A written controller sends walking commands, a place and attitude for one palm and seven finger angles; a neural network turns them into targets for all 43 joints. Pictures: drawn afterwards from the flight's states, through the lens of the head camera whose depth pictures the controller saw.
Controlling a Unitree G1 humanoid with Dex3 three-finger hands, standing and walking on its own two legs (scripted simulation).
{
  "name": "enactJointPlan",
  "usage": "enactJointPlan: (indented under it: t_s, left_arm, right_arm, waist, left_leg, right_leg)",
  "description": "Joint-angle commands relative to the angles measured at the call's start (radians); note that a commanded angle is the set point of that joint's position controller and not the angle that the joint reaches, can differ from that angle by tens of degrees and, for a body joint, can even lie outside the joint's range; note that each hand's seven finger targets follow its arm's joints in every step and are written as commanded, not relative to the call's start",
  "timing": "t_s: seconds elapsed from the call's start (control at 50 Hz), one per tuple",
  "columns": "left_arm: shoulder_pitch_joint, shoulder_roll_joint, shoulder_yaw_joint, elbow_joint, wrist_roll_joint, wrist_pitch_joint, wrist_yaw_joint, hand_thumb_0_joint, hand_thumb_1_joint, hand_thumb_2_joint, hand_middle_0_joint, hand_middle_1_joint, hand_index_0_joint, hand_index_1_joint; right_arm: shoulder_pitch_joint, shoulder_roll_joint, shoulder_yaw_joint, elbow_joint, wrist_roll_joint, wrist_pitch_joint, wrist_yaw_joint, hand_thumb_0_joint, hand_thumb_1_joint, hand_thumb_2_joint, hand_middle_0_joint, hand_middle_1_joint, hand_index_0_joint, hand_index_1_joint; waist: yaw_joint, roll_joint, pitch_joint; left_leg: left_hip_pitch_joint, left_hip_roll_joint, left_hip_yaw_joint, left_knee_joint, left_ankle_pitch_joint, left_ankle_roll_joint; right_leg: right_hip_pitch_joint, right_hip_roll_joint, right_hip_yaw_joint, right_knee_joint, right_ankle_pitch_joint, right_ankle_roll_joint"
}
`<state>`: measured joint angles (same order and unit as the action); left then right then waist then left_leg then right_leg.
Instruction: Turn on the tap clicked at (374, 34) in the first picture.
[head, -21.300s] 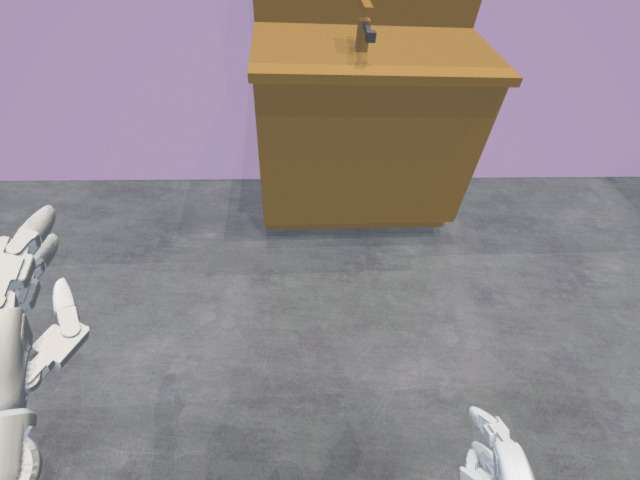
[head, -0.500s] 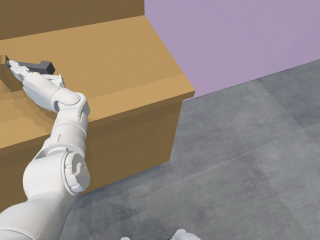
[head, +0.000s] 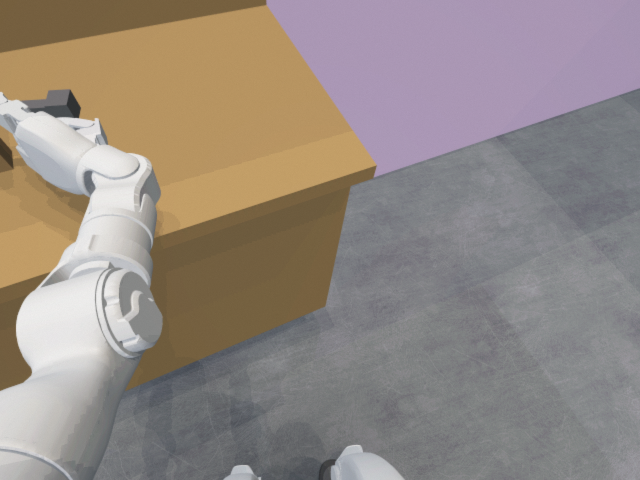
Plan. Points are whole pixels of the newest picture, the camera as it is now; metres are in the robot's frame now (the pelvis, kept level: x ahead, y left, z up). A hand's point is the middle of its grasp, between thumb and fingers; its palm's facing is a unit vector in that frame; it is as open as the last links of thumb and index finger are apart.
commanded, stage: push the lever round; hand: left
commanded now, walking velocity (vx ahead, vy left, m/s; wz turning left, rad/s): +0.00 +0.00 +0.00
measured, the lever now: (63, 107) +0.56 +0.26 +0.11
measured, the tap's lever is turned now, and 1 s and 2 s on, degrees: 75 86 86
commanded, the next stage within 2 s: lift the hand up off the lever in 0.06 s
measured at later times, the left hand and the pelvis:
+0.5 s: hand (95, 113) +0.55 +0.22 +0.11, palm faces +0.81 -0.58 -0.11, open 7.8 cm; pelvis +0.03 +0.01 +0.01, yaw -1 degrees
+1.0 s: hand (82, 112) +0.53 +0.23 +0.13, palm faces +0.80 -0.59 -0.13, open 7.8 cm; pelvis +0.02 +0.01 +0.01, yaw +1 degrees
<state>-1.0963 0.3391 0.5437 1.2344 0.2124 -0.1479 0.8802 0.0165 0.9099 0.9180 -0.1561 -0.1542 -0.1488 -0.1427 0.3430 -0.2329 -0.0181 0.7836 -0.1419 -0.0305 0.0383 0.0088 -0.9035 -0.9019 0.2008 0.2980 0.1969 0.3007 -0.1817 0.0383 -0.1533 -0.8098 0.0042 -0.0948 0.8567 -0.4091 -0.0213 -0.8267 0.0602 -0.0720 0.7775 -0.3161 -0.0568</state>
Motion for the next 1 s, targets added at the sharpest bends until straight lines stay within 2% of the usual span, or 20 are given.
enactJointPlan:
  t_s: [0.0, 0.08, 0.16, 0.22, 0.28, 0.3, 0.36, 0.38, 0.48, 0.54, 0.56, 0.58, 0.64, 0.68, 0.76, 0.8, 0.82, 0.86, 0.94, 0.98]
  left_arm:
    - [-0.525, 0.231, -0.043, -0.151, 0.039, -0.041, 0.003, 0.000, 0.900, 0.900, -0.150, -0.150, -0.150, -0.150]
    - [-0.545, 0.279, -0.010, -0.136, 0.037, -0.044, 0.000, 0.000, 0.900, 0.900, -0.150, -0.150, -0.150, -0.150]
    - [-0.512, 0.253, -0.024, -0.125, 0.033, -0.044, -0.005, 0.000, 0.900, 0.900, -0.150, -0.150, -0.150, -0.150]
    - [-0.495, 0.242, -0.023, -0.182, 0.023, -0.052, -0.010, 0.000, 0.900, 0.900, -0.150, -0.150, -0.150, -0.150]
    - [-0.491, 0.234, -0.017, -0.184, 0.021, -0.048, -0.008, 0.000, 0.900, 0.900, -0.150, -0.150, -0.150, -0.150]
    - [-0.500, 0.206, -0.040, -0.214, 0.018, -0.051, -0.008, 0.000, 0.900, 0.900, -0.150, -0.150, -0.150, -0.150]
    - [-0.471, 0.195, -0.033, -0.231, 0.011, -0.047, -0.004, 0.000, 0.900, 0.900, -0.150, -0.150, -0.150, -0.150]
    - [-0.462, 0.199, -0.023, -0.251, 0.010, -0.048, -0.004, 0.000, 0.900, 0.900, -0.150, -0.150, -0.150, -0.150]
    - [-0.398, 0.165, -0.035, -0.297, 0.010, -0.038, -0.004, 0.000, 0.900, 0.900, -0.150, -0.150, -0.150, -0.150]
    - [-0.401, 0.155, -0.042, -0.302, 0.007, -0.023, -0.010, 0.000, 0.900, 0.900, -0.150, -0.150, -0.150, -0.150]
    - [-0.395, 0.167, -0.034, -0.327, 0.005, -0.021, -0.011, 0.000, 0.900, 0.900, -0.150, -0.150, -0.150, -0.150]
    - [-0.394, 0.166, -0.031, -0.362, 0.001, -0.023, -0.013, 0.000, 0.900, 0.900, -0.150, -0.150, -0.150, -0.150]
    - [-0.385, 0.089, -0.092, -0.380, -0.002, -0.016, -0.020, 0.000, 0.900, 0.900, -0.150, -0.150, -0.150, -0.150]
    - [-0.376, 0.103, -0.080, -0.370, -0.003, -0.004, -0.024, 0.000, 0.900, 0.900, -0.150, -0.150, -0.150, -0.150]
    - [-0.394, 0.071, -0.106, -0.389, -0.017, 0.016, -0.031, 0.000, 0.900, 0.900, -0.150, -0.150, -0.150, -0.150]
    - [-0.424, 0.065, -0.117, -0.406, -0.016, 0.019, -0.030, 0.000, 0.900, 0.900, -0.150, -0.150, -0.150, -0.150]
    - [-0.419, 0.033, -0.138, -0.396, -0.018, 0.023, -0.030, 0.000, 0.900, 0.900, -0.150, -0.150, -0.150, -0.150]
    - [-0.413, 0.056, -0.116, -0.335, -0.012, 0.040, -0.023, 0.000, 0.900, 0.900, -0.150, -0.150, -0.150, -0.150]
    - [-0.477, 0.047, -0.131, -0.348, -0.005, 0.050, -0.009, 0.000, 0.900, 0.900, -0.150, -0.150, -0.150, -0.150]
    - [-0.482, 0.096, -0.091, -0.335, 0.008, 0.053, 0.001, 0.000, 0.900, 0.900, -0.150, -0.150, -0.150, -0.150]
  right_arm:
    - [0.166, -0.164, -0.051, -0.037, -0.002, -0.015, -0.005, 0.000, -0.900, -0.900, 0.200, 0.300, 0.200, 0.300]
    - [0.188, -0.172, -0.052, -0.034, -0.003, -0.014, -0.001, 0.000, -0.900, -0.900, 0.200, 0.300, 0.200, 0.300]
    - [0.210, -0.172, -0.052, -0.039, -0.005, -0.014, 0.012, 0.000, -0.900, -0.900, 0.200, 0.300, 0.200, 0.300]
    - [0.223, -0.172, -0.055, -0.044, -0.004, -0.012, 0.022, 0.000, -0.900, -0.900, 0.200, 0.300, 0.200, 0.300]
    - [0.224, -0.174, -0.058, -0.034, -0.003, -0.006, 0.022, 0.000, -0.900, -0.900, 0.200, 0.300, 0.200, 0.300]
    - [0.218, -0.171, -0.059, -0.037, -0.003, -0.007, 0.026, 0.000, -0.900, -0.900, 0.200, 0.300, 0.200, 0.300]
    - [0.212, -0.170, -0.063, -0.033, -0.003, -0.008, 0.029, 0.000, -0.900, -0.900, 0.200, 0.300, 0.200, 0.300]
    - [0.209, -0.170, -0.065, -0.031, -0.002, -0.007, 0.029, 0.000, -0.900, -0.900, 0.200, 0.300, 0.200, 0.300]
    - [0.199, -0.164, -0.070, -0.032, -0.002, -0.005, 0.032, 0.000, -0.900, -0.900, 0.200, 0.300, 0.200, 0.300]
    - [0.190, -0.163, -0.070, -0.032, -0.001, -0.003, 0.029, 0.000, -0.900, -0.900, 0.200, 0.300, 0.200, 0.300]
    - [0.186, -0.163, -0.072, -0.038, 0.003, 0.000, 0.026, 0.000, -0.900, -0.900, 0.200, 0.300, 0.200, 0.300]
    - [0.180, -0.161, -0.073, -0.038, 0.004, 0.003, 0.022, 0.000, -0.900, -0.900, 0.200, 0.300, 0.200, 0.300]
    - [0.168, -0.152, -0.072, -0.032, 0.004, -0.001, 0.023, 0.000, -0.900, -0.900, 0.200, 0.300, 0.200, 0.300]
    - [0.163, -0.155, -0.075, -0.025, 0.006, 0.001, 0.015, 0.000, -0.900, -0.900, 0.200, 0.300, 0.200, 0.300]
    - [0.140, -0.148, -0.074, -0.027, 0.013, 0.003, 0.007, 0.000, -0.900, -0.900, 0.200, 0.300, 0.200, 0.300]
    - [0.132, -0.145, -0.072, -0.022, 0.013, 0.001, 0.004, 0.000, -0.900, -0.900, 0.200, 0.300, 0.200, 0.300]
    - [0.125, -0.143, -0.072, -0.020, 0.012, -0.001, 0.005, 0.000, -0.900, -0.900, 0.200, 0.300, 0.200, 0.300]
    - [0.118, -0.147, -0.070, -0.013, 0.010, 0.000, 0.001, 0.000, -0.900, -0.900, 0.200, 0.300, 0.200, 0.300]
    - [0.097, -0.141, -0.064, -0.017, 0.009, -0.005, -0.003, 0.000, -0.900, -0.900, 0.200, 0.300, 0.200, 0.300]
    - [0.102, -0.145, -0.064, -0.013, 0.004, -0.005, -0.007, 0.000, -0.900, -0.900, 0.200, 0.300, 0.200, 0.300]
  waist:
    - [-0.038, 0.041, -0.404]
    - [-0.034, 0.056, -0.430]
    - [-0.027, 0.063, -0.457]
    - [-0.008, 0.097, -0.495]
    - [-0.014, 0.077, -0.446]
    - [-0.013, 0.099, -0.446]
    - [-0.009, 0.064, -0.435]
    - [0.000, 0.090, -0.442]
    - [0.016, 0.085, -0.437]
    - [0.009, 0.041, -0.408]
    - [0.018, 0.043, -0.422]
    - [0.028, 0.087, -0.441]
    - [0.019, 0.077, -0.415]
    - [0.017, 0.064, -0.400]
    - [0.020, 0.055, -0.407]
    - [0.021, 0.091, -0.404]
    - [0.017, 0.079, -0.396]
    - [0.009, 0.026, -0.354]
    - [0.012, 0.054, -0.365]
    - [0.019, 0.051, -0.373]
  left_leg:
    - [0.143, -0.003, 0.048, -0.075, 0.274, 0.057]
    - [0.146, -0.002, 0.046, -0.073, 0.284, 0.056]
    - [0.181, 0.001, 0.053, -0.070, 0.351, 0.052]
    - [0.252, 0.007, 0.048, -0.078, 0.424, 0.041]
    - [0.244, 0.007, 0.046, -0.088, 0.424, 0.042]
    - [0.268, 0.011, 0.042, -0.094, 0.437, 0.037]
    - [0.275, 0.008, 0.049, -0.096, 0.454, 0.042]
    - [0.289, 0.008, 0.045, -0.097, 0.468, 0.037]
    - [0.332, 0.011, 0.044, -0.098, 0.546, 0.028]
    - [0.303, 0.006, 0.053, -0.107, 0.518, 0.035]
    - [0.310, 0.006, 0.053, -0.112, 0.532, 0.034]
    - [0.344, 0.007, 0.048, -0.112, 0.562, 0.027]
    - [0.376, 0.013, 0.044, -0.107, 0.626, 0.019]
    - [0.366, 0.013, 0.043, -0.110, 0.618, 0.018]
    - [0.374, 0.007, 0.047, -0.121, 0.600, 0.017]
    - [0.396, 0.010, 0.038, -0.125, 0.616, 0.006]
    - [0.396, 0.009, 0.039, -0.121, 0.611, 0.009]
    - [0.339, 0.004, 0.044, -0.125, 0.546, 0.017]
    - [0.336, -0.002, 0.042, -0.134, 0.492, 0.015]
    - [0.317, -0.003, 0.041, -0.136, 0.474, 0.016]
  right_leg:
    - [0.301, -0.041, 0.038, -0.090, 0.226, 0.047]
    - [0.305, -0.039, 0.040, -0.094, 0.231, 0.045]
    - [0.318, -0.034, 0.033, -0.097, 0.279, 0.045]
    - [0.330, -0.027, 0.023, -0.097, 0.313, 0.040]
    - [0.339, -0.027, 0.020, -0.105, 0.321, 0.041]
    - [0.329, -0.025, 0.016, -0.103, 0.315, 0.039]
    - [0.360, -0.022, 0.015, -0.115, 0.343, 0.040]
    - [0.358, -0.023, 0.015, -0.111, 0.346, 0.038]
    - [0.379, -0.020, 0.007, -0.108, 0.389, 0.035]
    - [0.406, -0.023, 0.008, -0.115, 0.399, 0.039]
    - [0.429, -0.024, 0.010, -0.114, 0.416, 0.039]
    - [0.425, -0.026, 0.012, -0.110, 0.422, 0.036]
    - [0.408, -0.022, 0.004, -0.116, 0.435, 0.038]
    - [0.414, -0.025, 0.004, -0.118, 0.435, 0.038]
    - [0.437, -0.027, 0.006, -0.125, 0.438, 0.039]
    - [0.415, -0.029, 0.004, -0.125, 0.418, 0.037]
    - [0.405, -0.027, 0.002, -0.126, 0.413, 0.037]
    - [0.411, -0.029, 0.002, -0.127, 0.402, 0.039]
    - [0.394, -0.032, 0.004, -0.130, 0.356, 0.036]
    - [0.403, -0.033, 0.005, -0.124, 0.353, 0.035]
